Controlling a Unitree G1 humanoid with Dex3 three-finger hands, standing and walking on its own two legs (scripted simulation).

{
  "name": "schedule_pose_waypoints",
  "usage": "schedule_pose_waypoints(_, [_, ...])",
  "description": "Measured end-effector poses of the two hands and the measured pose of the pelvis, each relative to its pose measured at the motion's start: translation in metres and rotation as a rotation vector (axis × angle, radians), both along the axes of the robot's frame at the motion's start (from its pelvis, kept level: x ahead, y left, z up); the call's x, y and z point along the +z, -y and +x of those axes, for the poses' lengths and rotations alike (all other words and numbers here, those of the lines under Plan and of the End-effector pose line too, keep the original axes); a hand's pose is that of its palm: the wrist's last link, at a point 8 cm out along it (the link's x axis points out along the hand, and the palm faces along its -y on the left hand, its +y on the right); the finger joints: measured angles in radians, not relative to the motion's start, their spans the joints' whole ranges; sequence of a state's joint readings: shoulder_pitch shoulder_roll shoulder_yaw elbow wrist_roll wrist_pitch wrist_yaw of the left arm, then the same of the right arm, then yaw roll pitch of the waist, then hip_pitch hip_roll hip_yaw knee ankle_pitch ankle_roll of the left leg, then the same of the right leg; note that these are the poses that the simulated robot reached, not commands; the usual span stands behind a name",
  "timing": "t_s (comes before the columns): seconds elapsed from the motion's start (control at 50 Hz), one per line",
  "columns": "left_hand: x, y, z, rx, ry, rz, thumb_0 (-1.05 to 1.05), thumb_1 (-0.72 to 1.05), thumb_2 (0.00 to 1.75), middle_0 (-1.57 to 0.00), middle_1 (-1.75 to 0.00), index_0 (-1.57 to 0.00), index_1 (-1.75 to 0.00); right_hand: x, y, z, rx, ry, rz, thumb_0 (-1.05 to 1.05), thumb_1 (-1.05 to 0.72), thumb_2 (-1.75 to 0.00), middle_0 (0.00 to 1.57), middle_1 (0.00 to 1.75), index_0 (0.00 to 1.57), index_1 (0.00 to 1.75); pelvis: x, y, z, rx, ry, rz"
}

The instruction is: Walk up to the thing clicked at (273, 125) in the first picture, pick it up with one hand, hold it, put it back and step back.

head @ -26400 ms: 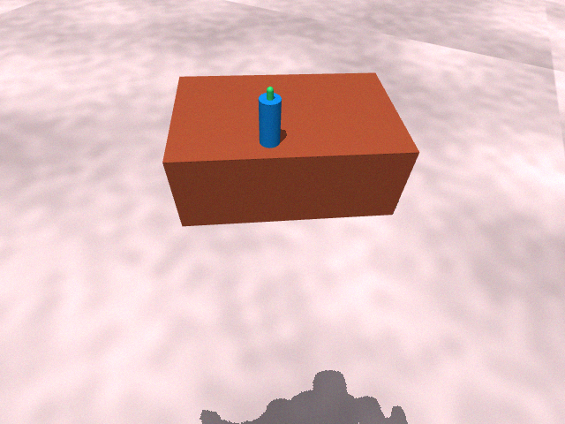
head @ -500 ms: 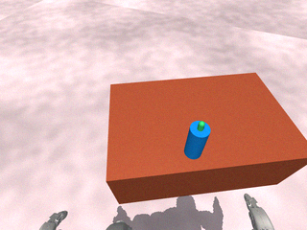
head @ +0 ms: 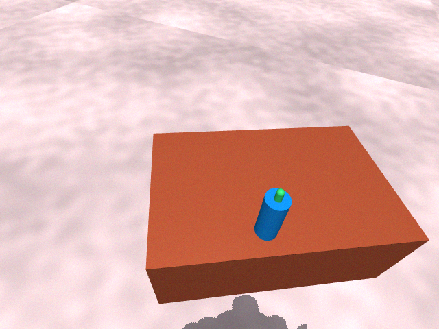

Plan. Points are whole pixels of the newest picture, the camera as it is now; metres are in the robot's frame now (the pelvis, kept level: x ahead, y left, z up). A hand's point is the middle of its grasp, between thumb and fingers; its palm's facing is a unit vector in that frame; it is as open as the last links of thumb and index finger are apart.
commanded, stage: stand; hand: right
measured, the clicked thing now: (272, 212) +0.50 -0.21 -0.26
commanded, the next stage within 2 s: none
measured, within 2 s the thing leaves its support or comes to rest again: neither
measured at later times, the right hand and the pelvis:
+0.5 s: hand out of the picture +0.05 -0.24 -0.15, palm faces -0.01 +0.93 -0.36, open 9.1 cm; pelvis -0.01 +0.01 +0.01, yaw +1 degrees
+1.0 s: hand out of the picture +0.07 -0.25 -0.15, palm faces -0.01 +0.93 -0.36, open 7.4 cm; pelvis +0.01 +0.01 +0.01, yaw +1 degrees
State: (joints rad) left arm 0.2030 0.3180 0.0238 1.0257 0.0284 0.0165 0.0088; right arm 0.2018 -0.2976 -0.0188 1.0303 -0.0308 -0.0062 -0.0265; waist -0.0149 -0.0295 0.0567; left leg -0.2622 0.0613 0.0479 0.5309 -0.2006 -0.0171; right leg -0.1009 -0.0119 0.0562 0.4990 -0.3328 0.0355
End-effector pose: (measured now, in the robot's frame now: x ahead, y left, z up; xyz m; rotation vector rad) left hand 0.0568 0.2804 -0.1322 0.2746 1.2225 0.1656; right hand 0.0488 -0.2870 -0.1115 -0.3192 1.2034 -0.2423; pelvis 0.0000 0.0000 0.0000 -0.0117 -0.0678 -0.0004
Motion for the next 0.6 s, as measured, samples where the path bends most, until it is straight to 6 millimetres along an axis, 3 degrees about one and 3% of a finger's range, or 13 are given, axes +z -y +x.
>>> schedule_pose_waypoints(0.12, [0.001, -0.008, -0.011, 0.008, -0.024, 0.001, 0.01, 0.91, 0.9, -0.21, -0.3, -0.21, -0.3, 0.003, -0.002, -0.007, -0.006, -0.022, -0.003, 0.0, 0.51, -0.08, 0.08, 0.07, 0.08, 0.08, 0.003, -0.004, -0.005, 0.002, 0.008, -0.002])
schedule_pose_waypoints(0.2, [0.003, -0.014, -0.021, 0.017, -0.049, 0.011, 0.01, 0.91, 0.9, -0.21, -0.3, -0.21, -0.3, 0.003, -0.001, -0.01, -0.009, -0.035, -0.003, 0.0, 0.4, -0.2, 0.13, 0.16, 0.13, 0.16, 0.005, -0.006, -0.009, 0.005, 0.009, -0.003])
schedule_pose_waypoints(0.4, [0.006, -0.024, -0.042, 0.04, -0.097, 0.025, 0.01, 0.91, 0.9, -0.21, -0.3, -0.21, -0.3, 0.002, -0.003, -0.011, -0.003, -0.057, 0.004, 0.0, -0.23, -0.71, 0.2, 0.27, 0.2, 0.28, 0.007, -0.01, -0.012, 0.011, 0.008, -0.003])
schedule_pose_waypoints(0.5, [0.006, -0.025, -0.045, 0.044, -0.107, 0.027, 0.01, 0.91, 0.9, -0.21, -0.3, -0.21, -0.3, 0.001, -0.005, -0.007, 0.001, -0.058, 0.012, 0.0, -0.57, -0.82, 0.2, 0.29, 0.2, 0.29, 0.007, -0.01, -0.011, 0.012, 0.005, -0.001])
schedule_pose_waypoints(0.6, [0.007, -0.025, -0.044, 0.044, -0.111, 0.028, 0.01, 0.91, 0.9, -0.21, -0.3, -0.21, -0.3, 0.001, -0.005, -0.003, 0.004, -0.057, 0.017, 0.0, -0.77, -0.87, 0.21, 0.3, 0.21, 0.3, 0.007, -0.01, -0.01, 0.013, -0.001, 0.001])
